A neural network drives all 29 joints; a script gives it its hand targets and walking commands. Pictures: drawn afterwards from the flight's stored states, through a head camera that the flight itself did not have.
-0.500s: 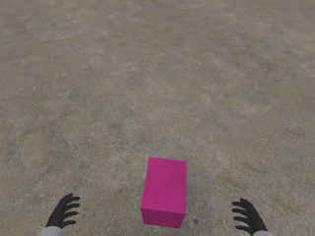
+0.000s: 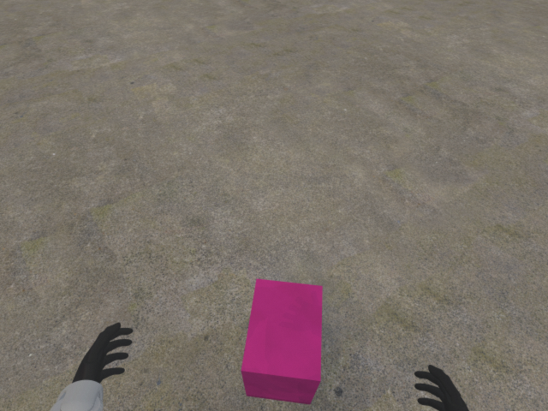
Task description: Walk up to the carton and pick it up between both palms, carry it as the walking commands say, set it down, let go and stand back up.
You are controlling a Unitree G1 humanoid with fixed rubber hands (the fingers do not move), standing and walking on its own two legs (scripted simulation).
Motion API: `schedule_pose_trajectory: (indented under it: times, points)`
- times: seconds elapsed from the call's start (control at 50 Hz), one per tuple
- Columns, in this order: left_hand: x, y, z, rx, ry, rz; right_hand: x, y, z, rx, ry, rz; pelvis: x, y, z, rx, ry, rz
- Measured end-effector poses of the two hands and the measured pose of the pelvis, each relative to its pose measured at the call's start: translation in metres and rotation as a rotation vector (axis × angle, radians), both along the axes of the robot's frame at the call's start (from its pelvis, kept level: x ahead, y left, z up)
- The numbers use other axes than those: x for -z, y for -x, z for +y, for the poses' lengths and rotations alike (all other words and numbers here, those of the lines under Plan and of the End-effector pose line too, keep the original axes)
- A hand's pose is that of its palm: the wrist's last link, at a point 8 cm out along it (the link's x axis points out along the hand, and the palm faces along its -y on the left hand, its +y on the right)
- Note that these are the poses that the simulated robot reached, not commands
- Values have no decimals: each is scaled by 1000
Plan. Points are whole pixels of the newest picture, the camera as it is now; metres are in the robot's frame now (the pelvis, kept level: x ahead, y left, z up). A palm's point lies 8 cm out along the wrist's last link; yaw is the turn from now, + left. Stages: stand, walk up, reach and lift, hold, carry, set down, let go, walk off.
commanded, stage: stand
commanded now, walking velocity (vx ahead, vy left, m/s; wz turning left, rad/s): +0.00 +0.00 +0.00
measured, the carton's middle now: (283, 342) +0.42 -0.06 -0.62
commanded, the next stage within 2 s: none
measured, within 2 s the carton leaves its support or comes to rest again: neither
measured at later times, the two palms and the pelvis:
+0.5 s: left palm (86, 385) +0.18 +0.26 -0.05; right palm out of the picture +0.10 -0.28 -0.09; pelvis -0.01 +0.00 +0.00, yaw +0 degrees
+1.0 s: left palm (81, 393) +0.17 +0.26 -0.05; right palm out of the picture +0.09 -0.28 -0.09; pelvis -0.02 +0.00 +0.00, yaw +0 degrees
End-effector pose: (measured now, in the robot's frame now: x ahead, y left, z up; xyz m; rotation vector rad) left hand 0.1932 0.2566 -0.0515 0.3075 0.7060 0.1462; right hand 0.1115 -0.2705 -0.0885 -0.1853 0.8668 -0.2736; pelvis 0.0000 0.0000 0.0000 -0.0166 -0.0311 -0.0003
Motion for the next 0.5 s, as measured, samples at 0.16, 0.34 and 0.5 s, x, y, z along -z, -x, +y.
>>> schedule_pose_trajectory:
  times: [0.16, 0.34, 0.5]
  points:
    - [-1, 2, 1, 0, 3, -12, -2, 1, -2, -1, 9, -15, 0, 2, 1, 0, 1, -2]
    - [-3, 5, 2, 1, 3, -18, -2, 5, -3, -2, 12, -17, 0, 5, 0, 0, 1, -7]
    - [-4, 9, 2, 1, 2, -24, -2, 10, -5, -2, 15, -15, 0, 9, 0, 0, 0, -12]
